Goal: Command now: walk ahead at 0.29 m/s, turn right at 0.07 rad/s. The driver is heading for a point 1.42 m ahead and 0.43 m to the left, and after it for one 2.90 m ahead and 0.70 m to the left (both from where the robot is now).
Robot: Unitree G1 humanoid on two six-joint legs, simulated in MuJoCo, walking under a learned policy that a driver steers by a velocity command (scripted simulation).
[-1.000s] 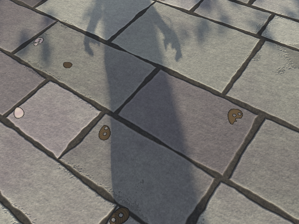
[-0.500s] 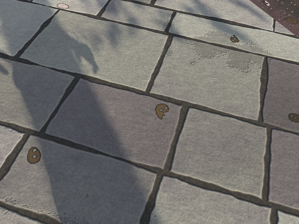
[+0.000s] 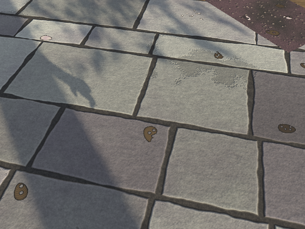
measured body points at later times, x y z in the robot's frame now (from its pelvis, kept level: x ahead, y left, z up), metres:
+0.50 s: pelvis +0.19 +0.01 -0.01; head +0.23 +0.02 +0.44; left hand +0.43 +0.23 -0.09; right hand +0.15 -0.27 -0.13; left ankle +0.01 +0.12 -0.74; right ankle +0.37 -0.12 -0.72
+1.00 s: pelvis +0.47 +0.00 -0.01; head +0.50 +0.01 +0.44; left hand +0.48 +0.29 -0.13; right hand +0.69 -0.22 -0.10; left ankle +0.65 +0.16 -0.70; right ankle +0.37 -0.11 -0.74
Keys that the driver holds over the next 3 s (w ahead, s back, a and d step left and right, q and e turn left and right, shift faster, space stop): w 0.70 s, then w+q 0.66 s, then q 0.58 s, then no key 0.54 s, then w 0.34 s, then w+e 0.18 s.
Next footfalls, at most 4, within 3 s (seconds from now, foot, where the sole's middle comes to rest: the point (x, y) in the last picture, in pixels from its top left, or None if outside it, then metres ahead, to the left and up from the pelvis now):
0.10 left None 0.05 0.12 -0.78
0.56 right None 0.41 -0.11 -0.78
1.10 left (131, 188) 0.70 0.15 -0.78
1.56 right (152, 135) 1.01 0.06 -0.78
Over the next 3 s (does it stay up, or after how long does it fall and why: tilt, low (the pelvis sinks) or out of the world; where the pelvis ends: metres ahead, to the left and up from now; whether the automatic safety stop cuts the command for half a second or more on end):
stays up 0.94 0.23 0.00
